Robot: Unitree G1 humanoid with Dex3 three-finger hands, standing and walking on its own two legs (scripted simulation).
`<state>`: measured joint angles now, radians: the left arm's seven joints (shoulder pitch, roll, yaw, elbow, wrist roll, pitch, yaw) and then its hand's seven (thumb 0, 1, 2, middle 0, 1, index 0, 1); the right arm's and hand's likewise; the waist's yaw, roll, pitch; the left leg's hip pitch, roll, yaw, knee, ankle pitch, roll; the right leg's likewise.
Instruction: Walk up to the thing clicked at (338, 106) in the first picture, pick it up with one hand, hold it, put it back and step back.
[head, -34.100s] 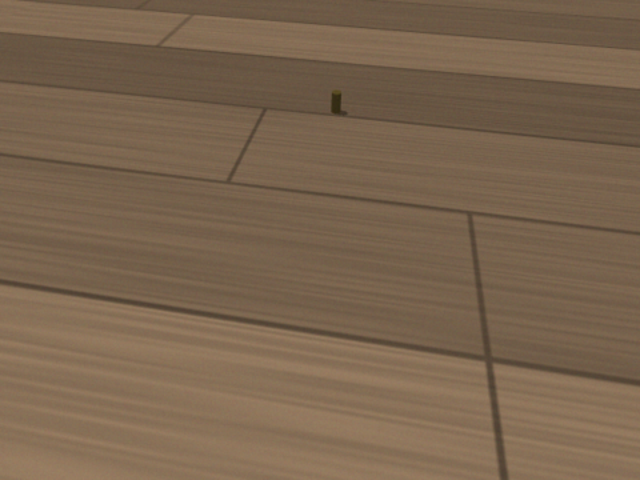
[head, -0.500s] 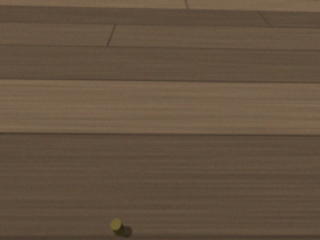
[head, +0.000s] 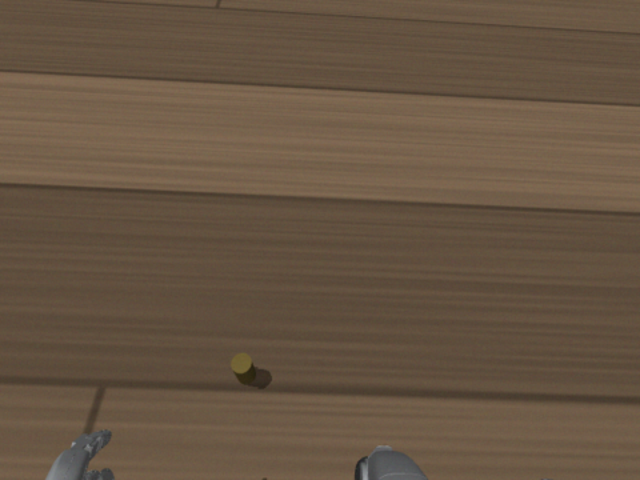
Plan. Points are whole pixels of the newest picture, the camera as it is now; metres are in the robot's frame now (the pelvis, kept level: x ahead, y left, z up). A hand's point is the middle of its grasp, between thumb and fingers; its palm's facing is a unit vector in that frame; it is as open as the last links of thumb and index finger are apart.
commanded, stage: step back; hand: left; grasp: from the side
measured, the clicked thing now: (244, 369) +0.43 +0.18 -0.69
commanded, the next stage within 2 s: none
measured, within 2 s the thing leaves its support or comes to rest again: neither
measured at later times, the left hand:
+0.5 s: hand out of the picture +0.02 +0.27 -0.13, palm faces -0.11 -0.90 -0.41, open 7.4 cm
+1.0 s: hand out of the picture -0.12 +0.30 -0.14, palm faces -0.05 -0.94 -0.35, open 7.4 cm
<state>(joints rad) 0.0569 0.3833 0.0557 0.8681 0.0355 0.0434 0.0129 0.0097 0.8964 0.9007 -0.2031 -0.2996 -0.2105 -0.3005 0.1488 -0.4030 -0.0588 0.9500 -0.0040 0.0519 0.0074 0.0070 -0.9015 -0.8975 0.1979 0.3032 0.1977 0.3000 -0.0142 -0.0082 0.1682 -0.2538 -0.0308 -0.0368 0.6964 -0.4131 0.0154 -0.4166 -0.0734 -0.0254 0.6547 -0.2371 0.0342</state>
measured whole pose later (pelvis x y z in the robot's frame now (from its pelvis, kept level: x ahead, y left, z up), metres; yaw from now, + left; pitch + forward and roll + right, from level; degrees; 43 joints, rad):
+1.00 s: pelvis -0.23 +0.04 +0.02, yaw -4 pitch -2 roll -2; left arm 0.18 0.40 0.09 0.80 0.02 0.07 0.00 0.01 0.90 0.90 -0.20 -0.30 -0.21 -0.30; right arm 0.19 -0.35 -0.04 0.88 -0.04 0.03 -0.01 0.01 -0.90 -0.90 0.20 0.30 0.20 0.30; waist 0.01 -0.05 0.15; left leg -0.28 0.02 -0.04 0.56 -0.24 0.01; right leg -0.49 0.15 0.19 1.24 -0.45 0.00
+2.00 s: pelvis -0.55 -0.04 +0.01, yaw -7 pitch -3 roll +0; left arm 0.27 0.35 0.05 0.94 0.05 0.00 0.00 0.01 0.90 0.90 -0.20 -0.30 -0.21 -0.30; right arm 0.14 -0.41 -0.06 0.88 -0.02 0.07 0.00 0.01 -0.90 -0.90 0.20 0.30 0.20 0.30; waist 0.05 0.05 0.09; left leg -0.45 -0.02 -0.13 0.92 -0.44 0.00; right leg -0.22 0.02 0.06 0.66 -0.39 -0.02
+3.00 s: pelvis -0.52 -0.01 +0.01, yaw -1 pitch -2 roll +0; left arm 0.10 0.38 0.04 1.05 0.00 -0.02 -0.01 0.01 0.90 0.90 -0.20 -0.30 -0.21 -0.30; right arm 0.15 -0.34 -0.02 1.08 -0.03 0.00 0.00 0.01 -0.90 -0.90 0.20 0.30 0.20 0.30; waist 0.02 -0.01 0.07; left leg -0.21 0.02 -0.02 0.56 -0.32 -0.02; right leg -0.26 -0.04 -0.04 0.56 -0.27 0.01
